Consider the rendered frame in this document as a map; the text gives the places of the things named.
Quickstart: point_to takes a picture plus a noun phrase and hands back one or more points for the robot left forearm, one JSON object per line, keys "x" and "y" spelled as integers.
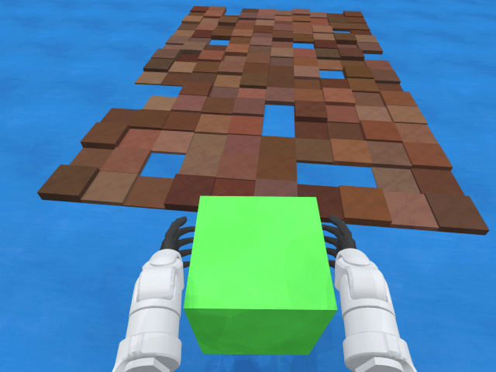
{"x": 151, "y": 343}

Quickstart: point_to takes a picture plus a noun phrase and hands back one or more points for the carton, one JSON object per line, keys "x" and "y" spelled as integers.
{"x": 259, "y": 280}

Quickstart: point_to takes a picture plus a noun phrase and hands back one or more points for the robot right forearm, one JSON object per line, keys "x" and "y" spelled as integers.
{"x": 372, "y": 342}

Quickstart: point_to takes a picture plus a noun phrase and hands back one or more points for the left robot hand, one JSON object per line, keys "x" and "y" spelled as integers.
{"x": 172, "y": 240}

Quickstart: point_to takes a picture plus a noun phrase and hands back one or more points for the right robot hand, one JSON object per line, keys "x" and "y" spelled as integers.
{"x": 344, "y": 241}

